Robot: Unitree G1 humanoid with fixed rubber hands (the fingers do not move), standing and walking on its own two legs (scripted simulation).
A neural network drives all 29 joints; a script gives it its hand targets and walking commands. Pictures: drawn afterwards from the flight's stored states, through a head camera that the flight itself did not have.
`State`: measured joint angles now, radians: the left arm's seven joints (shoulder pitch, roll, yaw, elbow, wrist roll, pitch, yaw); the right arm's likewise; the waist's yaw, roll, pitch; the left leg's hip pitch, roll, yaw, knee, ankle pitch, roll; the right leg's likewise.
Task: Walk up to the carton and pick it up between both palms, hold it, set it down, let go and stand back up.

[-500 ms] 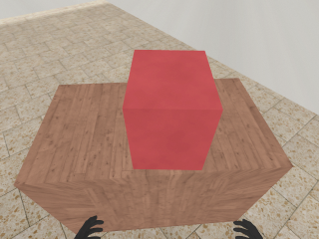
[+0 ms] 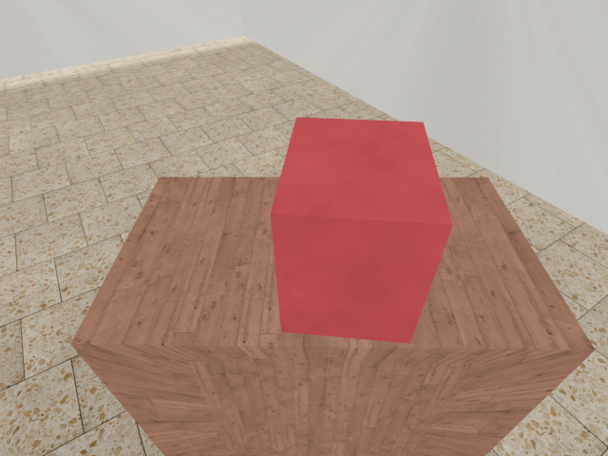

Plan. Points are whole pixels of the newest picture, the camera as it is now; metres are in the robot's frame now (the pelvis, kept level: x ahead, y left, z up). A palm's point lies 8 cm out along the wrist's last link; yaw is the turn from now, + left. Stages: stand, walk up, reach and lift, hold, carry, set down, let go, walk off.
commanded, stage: stand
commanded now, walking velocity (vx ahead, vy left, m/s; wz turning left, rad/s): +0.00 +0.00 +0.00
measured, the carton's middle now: (351, 227) +0.53 -0.04 +0.02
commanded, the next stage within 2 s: none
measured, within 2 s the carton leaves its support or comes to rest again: neither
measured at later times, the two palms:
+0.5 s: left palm out of the picture -0.08 +0.22 -0.15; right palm out of the picture -0.05 -0.20 -0.14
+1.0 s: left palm out of the picture -0.10 +0.19 -0.15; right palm out of the picture -0.07 -0.21 -0.15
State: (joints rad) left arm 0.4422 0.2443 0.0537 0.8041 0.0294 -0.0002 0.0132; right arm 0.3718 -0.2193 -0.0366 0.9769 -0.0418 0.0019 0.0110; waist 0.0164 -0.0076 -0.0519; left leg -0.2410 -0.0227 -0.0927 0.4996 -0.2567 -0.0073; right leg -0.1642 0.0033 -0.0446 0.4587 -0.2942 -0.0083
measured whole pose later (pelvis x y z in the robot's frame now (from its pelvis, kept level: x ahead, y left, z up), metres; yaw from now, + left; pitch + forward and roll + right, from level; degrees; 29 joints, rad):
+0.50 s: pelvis -0.02 +0.01 +0.00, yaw +2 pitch -2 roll +0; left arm 0.43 0.14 0.02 1.08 0.02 0.00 0.03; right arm 0.38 -0.12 -0.01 1.11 -0.02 0.01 -0.02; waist 0.01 -0.01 -0.04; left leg -0.22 -0.05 -0.11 0.45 -0.19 0.00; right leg -0.15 -0.02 -0.06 0.44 -0.25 0.00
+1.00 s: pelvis -0.04 -0.01 +0.00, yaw +2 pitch -2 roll +0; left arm 0.39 0.11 0.02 1.15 0.02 0.00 0.04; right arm 0.37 -0.10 0.01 1.14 -0.02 0.01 -0.03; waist 0.00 0.00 -0.01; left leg -0.26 -0.02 -0.13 0.47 -0.19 -0.03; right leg -0.18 0.00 -0.07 0.47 -0.26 -0.02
